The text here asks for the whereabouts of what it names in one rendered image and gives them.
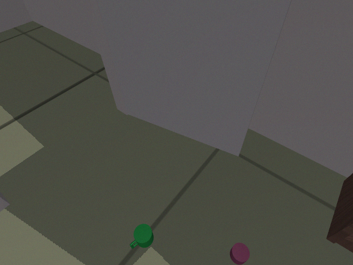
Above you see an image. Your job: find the bookshelf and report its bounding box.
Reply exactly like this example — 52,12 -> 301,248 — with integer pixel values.
327,174 -> 353,253

